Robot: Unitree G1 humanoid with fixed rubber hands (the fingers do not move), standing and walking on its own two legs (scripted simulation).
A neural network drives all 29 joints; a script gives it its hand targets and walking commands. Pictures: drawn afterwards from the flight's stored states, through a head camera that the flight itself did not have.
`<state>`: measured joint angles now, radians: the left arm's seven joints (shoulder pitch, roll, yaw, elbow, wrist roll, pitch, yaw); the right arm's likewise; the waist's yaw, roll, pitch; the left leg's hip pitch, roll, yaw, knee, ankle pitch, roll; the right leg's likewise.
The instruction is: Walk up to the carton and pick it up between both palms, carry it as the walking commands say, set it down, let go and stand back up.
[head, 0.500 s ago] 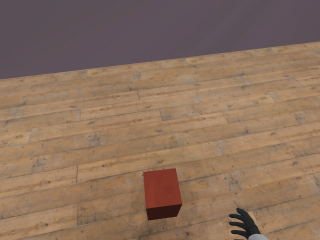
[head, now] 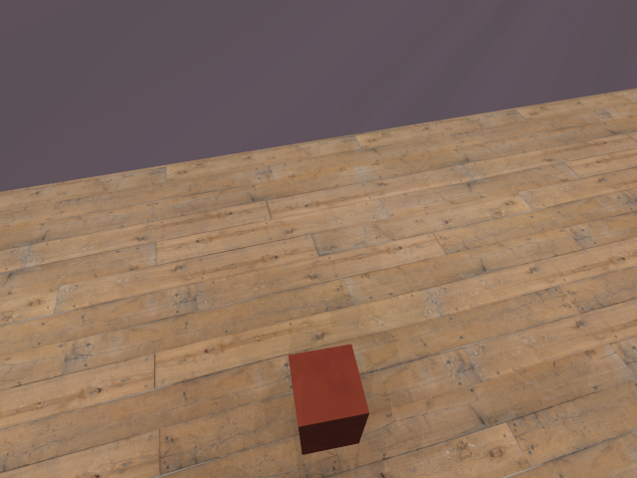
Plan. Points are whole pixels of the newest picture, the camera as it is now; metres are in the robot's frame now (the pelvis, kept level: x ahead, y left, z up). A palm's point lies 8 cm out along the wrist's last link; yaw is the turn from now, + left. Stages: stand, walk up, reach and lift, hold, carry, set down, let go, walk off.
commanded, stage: walk up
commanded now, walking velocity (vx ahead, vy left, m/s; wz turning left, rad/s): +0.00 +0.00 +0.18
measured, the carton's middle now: (325, 401) +0.41 -0.01 -0.63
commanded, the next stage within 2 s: none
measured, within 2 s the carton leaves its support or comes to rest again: neither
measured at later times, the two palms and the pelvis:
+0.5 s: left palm out of the picture -0.01 +0.25 -0.15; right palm out of the picture +0.02 -0.19 -0.13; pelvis -0.01 +0.02 +0.00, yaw +4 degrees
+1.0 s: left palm out of the picture -0.04 +0.14 -0.15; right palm out of the picture +0.02 -0.29 -0.15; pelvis -0.02 -0.06 +0.00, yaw +4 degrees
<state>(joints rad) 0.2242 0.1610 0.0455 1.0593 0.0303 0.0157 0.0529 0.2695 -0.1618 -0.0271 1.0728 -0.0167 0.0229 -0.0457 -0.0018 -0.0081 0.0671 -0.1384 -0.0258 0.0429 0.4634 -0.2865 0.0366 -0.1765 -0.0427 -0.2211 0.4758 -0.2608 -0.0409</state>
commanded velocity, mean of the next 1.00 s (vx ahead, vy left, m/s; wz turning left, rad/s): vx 0.00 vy -0.05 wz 0.05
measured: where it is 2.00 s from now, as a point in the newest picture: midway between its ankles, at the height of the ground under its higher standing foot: outside the picture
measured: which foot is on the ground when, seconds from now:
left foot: down 0.00-0.74, up 0.76-0.98, down 1.00-1.00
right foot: down 0.00-0.28, up 0.30-0.68, down 0.70-1.00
